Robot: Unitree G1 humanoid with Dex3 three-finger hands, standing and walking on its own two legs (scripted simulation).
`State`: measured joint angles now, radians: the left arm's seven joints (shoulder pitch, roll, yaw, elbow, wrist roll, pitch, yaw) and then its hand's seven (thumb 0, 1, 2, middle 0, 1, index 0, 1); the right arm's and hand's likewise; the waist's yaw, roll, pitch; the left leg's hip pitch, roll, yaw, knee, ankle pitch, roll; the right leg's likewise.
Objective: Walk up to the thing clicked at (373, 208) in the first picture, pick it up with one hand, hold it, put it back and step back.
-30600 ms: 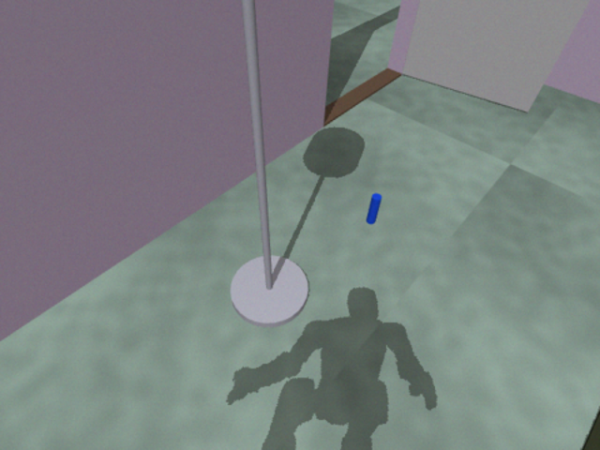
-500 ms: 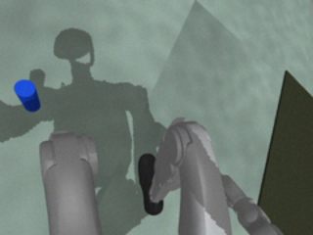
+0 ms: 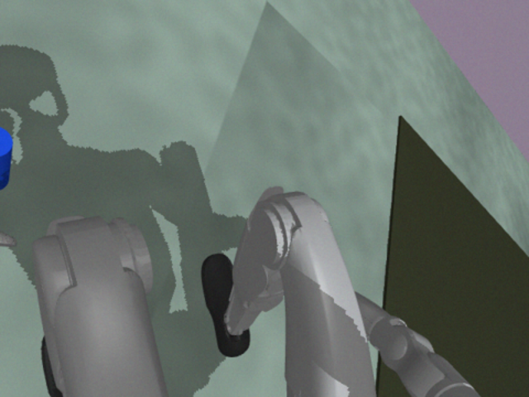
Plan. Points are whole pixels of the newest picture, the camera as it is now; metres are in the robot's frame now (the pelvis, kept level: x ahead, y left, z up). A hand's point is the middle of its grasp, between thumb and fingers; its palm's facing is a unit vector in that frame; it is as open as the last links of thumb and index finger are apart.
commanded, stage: close in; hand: left
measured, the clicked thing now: out of the picture +0.44 +0.24 -0.21
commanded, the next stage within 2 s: close in 0.56 s
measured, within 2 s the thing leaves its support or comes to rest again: leaves its support in 1.76 s
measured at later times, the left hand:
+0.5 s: hand out of the picture +0.42 +0.24 -0.19, palm faces +0.26 -0.97 -0.01, open 16.8 cm
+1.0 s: hand out of the picture +0.42 +0.23 -0.19, palm faces +0.24 -0.97 +0.00, open 12.3 cm
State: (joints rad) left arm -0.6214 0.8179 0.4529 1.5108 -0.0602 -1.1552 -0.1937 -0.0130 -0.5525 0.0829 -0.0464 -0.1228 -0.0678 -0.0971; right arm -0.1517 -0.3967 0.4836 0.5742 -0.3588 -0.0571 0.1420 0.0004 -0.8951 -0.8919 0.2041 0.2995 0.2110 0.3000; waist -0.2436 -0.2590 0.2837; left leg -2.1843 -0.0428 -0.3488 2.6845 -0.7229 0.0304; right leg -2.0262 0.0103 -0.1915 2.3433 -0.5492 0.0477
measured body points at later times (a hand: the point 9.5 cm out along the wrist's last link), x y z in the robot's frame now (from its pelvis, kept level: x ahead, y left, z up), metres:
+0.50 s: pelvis +0.00 +0.00 +0.00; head +0.24 +0.19 +0.33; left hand +0.40 +0.29 -0.19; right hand +0.16 -0.25 -0.02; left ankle +0.08 +0.10 -0.25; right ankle +0.17 -0.15 -0.25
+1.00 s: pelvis +0.00 +0.00 +0.00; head +0.23 +0.20 +0.33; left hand +0.40 +0.28 -0.19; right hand +0.16 -0.25 -0.02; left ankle +0.08 +0.10 -0.25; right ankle +0.17 -0.15 -0.25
